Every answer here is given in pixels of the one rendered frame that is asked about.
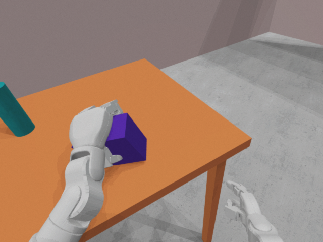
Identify sponge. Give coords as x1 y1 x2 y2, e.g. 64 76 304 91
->
71 113 147 165

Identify robot left forearm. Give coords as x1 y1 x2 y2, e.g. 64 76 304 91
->
29 146 105 242

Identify table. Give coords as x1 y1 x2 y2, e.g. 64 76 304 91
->
0 59 252 242

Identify robot right forearm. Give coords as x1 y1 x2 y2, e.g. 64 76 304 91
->
246 213 284 242

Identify right robot hand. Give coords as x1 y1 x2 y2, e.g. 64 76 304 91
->
225 180 262 228

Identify left robot hand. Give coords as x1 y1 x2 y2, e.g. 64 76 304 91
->
69 100 123 168

